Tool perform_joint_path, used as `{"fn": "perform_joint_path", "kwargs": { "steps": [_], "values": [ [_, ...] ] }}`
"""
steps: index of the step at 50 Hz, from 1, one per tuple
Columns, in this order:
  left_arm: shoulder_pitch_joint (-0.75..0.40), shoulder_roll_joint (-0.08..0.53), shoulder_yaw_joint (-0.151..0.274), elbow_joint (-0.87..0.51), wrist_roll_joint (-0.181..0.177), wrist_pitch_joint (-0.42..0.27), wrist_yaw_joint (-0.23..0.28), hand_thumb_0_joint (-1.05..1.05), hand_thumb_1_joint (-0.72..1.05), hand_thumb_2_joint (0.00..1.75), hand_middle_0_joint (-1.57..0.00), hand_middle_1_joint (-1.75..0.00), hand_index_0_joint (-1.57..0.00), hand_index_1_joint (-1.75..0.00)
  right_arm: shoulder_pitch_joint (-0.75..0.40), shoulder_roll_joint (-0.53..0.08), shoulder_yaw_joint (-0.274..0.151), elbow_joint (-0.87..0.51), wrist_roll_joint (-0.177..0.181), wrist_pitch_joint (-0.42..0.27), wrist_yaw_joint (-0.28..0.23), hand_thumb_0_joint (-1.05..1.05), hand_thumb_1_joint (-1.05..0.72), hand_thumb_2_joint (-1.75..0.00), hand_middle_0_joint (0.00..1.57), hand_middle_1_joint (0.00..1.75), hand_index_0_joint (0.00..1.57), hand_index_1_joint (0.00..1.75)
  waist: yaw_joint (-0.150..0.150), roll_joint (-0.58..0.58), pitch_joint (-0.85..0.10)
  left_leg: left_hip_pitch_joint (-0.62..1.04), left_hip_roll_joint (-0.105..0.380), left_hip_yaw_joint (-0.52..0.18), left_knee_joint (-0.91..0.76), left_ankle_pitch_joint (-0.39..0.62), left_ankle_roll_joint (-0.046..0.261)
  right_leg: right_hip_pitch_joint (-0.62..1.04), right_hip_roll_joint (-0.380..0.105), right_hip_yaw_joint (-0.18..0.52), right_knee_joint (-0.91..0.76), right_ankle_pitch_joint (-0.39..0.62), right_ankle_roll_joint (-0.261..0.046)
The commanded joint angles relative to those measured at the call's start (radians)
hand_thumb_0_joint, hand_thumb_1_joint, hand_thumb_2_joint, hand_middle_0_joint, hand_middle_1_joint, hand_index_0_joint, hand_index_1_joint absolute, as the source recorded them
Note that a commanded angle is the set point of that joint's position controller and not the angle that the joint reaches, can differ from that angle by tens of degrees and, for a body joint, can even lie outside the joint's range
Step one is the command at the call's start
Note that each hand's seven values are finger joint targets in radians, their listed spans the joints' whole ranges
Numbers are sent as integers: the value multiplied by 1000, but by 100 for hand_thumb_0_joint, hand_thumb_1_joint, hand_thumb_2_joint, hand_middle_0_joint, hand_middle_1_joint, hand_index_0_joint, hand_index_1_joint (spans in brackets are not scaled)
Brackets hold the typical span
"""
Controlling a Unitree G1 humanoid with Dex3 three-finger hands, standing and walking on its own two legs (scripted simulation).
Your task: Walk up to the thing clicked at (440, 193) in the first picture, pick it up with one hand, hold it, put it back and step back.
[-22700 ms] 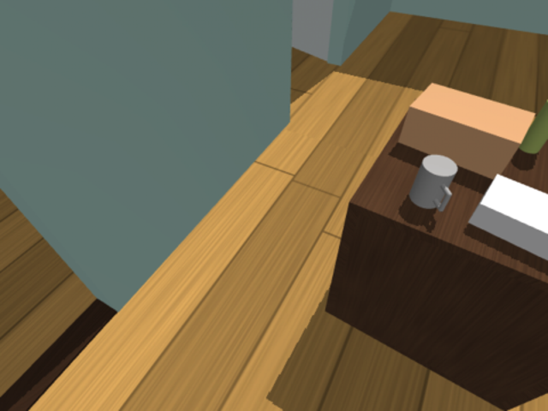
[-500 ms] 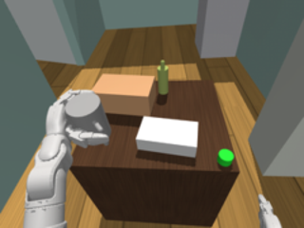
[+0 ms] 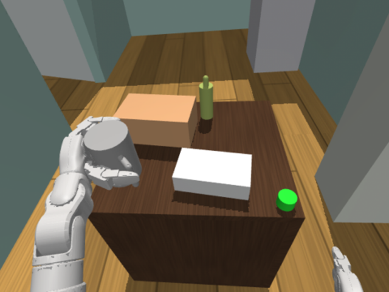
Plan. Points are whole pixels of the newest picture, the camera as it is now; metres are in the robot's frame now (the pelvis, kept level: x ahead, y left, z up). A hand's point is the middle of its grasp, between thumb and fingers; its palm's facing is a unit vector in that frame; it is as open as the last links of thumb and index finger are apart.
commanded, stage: hold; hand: left
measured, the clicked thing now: (119, 159) +0.33 +0.16 +0.16
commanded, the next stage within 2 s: crouch in 0.70 s
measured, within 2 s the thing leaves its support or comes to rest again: neither
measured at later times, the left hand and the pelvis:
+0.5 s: hand (112, 151) +0.33 +0.17 +0.18, palm faces +0.17 -0.98 +0.01, open 12.8 cm; pelvis +0.00 +0.00 +0.00, yaw +0 degrees
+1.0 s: hand (116, 146) +0.35 +0.17 +0.18, palm faces +0.16 -0.99 +0.02, open 12.8 cm; pelvis +0.00 -0.01 +0.00, yaw +0 degrees
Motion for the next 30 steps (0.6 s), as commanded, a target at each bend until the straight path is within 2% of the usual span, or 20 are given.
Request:
{"fn": "perform_joint_path", "kwargs": {
  "steps": [1,2,4,6,7,9,10,11,12,15,17,19,21,23,24,25,26,28,29,30],
  "values": [
    [-494,211,78,-351,-16,-142,5,0,-25,118,-115,-136,-117,-137,-135,-108,-34,-157,-1,-64,-18,0,52,-6,5,5,5,5,-2,17,-304,198,1,-22,-33,312,6,8,2,-18,-57,321,-1],
    [-475,190,67,-325,-23,-137,0,0,-22,119,-115,-135,-117,-137,-144,-102,-24,-152,0,-64,-20,0,52,-6,5,5,5,5,-1,-5,-283,191,1,-22,-35,305,8,1,3,-21,-59,318,0],
    [-451,146,25,-266,-31,-119,-15,0,-22,119,-115,-135,-117,-137,-128,-102,-24,-124,-1,-64,-22,0,53,-6,5,5,5,5,-21,-32,-253,182,-3,-17,-40,269,14,-20,0,-18,-69,303,5],
    [-441,161,43,-196,-37,-96,-25,0,-20,120,-118,-137,-119,-139,-143,-132,-41,-123,2,-65,-22,0,53,-6,5,5,5,5,-16,-37,-204,157,-3,-17,-58,205,13,-39,2,-21,-85,242,3],
    [-450,176,46,-201,-35,-89,-30,0,-19,120,-118,-137,-120,-138,-129,-126,-34,-126,5,-64,-20,0,53,-6,5,5,5,5,-17,-35,-209,160,-2,-18,-64,205,13,-43,2,-22,-87,242,0],
    [-451,177,49,-163,-35,-66,-35,0,-17,119,-117,-136,-119,-137,-111,-143,-51,-116,9,-60,-15,0,53,-5,5,5,5,5,-16,-34,-176,154,2,-20,-79,184,9,-60,7,-26,-91,217,-4],
    [-459,165,44,-169,-39,-63,-35,0,-16,119,-117,-137,-120,-137,-98,-112,-29,-103,11,-60,-9,0,54,-5,5,5,5,5,-10,-26,-141,135,0,-18,-80,170,9,-68,5,-27,-95,202,-5],
    [-446,171,57,-158,-41,-57,-35,0,-16,120,-118,-137,-120,-138,-87,-143,-54,-107,10,-58,-9,0,53,-5,5,5,5,5,-9,-52,-176,146,0,-20,-80,179,11,-58,6,-28,-95,210,-5],
    [-455,181,72,-156,-44,-54,-33,0,-14,120,-119,-137,-121,-138,-110,-152,-57,-132,10,-61,-8,0,53,-5,5,5,5,5,-3,-88,-162,134,-1,-20,-83,162,14,-54,5,-28,-104,194,-1],
    [-479,179,71,-207,-46,-63,-25,0,-17,119,-117,-137,-119,-137,-105,-145,-57,-138,16,-62,0,0,53,-5,5,5,5,5,4,-72,-175,143,-2,-18,-80,171,14,-58,5,-27,-95,195,-3],
    [-483,192,91,-218,-38,-77,-13,0,-20,118,-115,-136,-118,-137,-118,-157,-63,-166,11,-66,0,0,53,-5,5,5,5,5,9,-97,-214,152,-1,-20,-72,191,14,-39,5,-25,-90,209,0],
    [-500,207,104,-261,-33,-100,1,0,-24,119,-115,-137,-117,-138,-132,-132,-47,-165,11,-63,-3,0,53,-6,5,5,5,5,24,-50,-256,165,-3,-20,-62,228,11,-14,0,-20,-77,241,-4],
    [-486,206,102,-291,-26,-122,9,0,-26,119,-116,-137,-118,-139,-145,-131,-45,-180,7,-64,-6,0,52,-6,5,5,5,5,29,-49,-262,163,0,-22,-56,247,8,-2,3,-23,-69,250,-4],
    [-463,195,91,-296,-20,-134,13,0,-25,119,-116,-137,-118,-139,-150,-137,-53,-181,3,-66,-12,0,52,-6,5,5,5,5,14,-26,-294,185,-2,-18,-48,259,8,3,0,-16,-69,267,-1],
    [-455,199,88,-311,-17,-141,14,0,-25,120,-115,-137,-117,-139,-168,-111,-31,-142,3,-64,-13,0,52,-6,5,5,5,5,29,10,-275,177,-2,-20,-50,262,3,-6,1,-18,-62,265,-6],
    [-454,171,55,-305,-18,-147,5,0,-25,120,-116,-137,-118,-139,-164,-110,-35,-151,2,-64,-14,0,52,-6,5,5,5,5,9,7,-282,180,-1,-18,-47,266,5,-4,1,-16,-67,274,-4],
    [-466,215,92,-318,-16,-151,8,0,-25,120,-116,-137,-118,-139,-176,-130,-44,-145,-1,-65,-18,0,52,-6,5,5,5,5,19,14,-277,176,0,-22,-50,266,3,-2,2,-19,-62,272,-5],
    [-457,188,56,-301,-17,-147,-6,0,-21,121,-119,-139,-120,-141,-183,-105,-23,-128,0,-62,-16,0,52,-6,5,5,5,5,12,15,-239,153,-1,-20,-59,220,5,-14,4,-19,-75,239,-5],
    [-404,178,59,-245,-19,-138,-11,0,-21,122,-119,-139,-121,-141,-193,-128,-44,-120,1,-62,-20,0,52,-6,5,5,5,5,5,17,-218,150,-3,-18,-64,200,4,-31,4,-18,-80,222,-5],
    [-436,200,65,-296,-24,-140,-18,0,-22,122,-120,-140,-121,-142,-167,-134,-50,-90,1,-60,-20,0,52,-6,5,5,5,5,1,17,-232,162,0,-19,-67,192,5,-35,5,-20,-82,216,-6]
  ]
}}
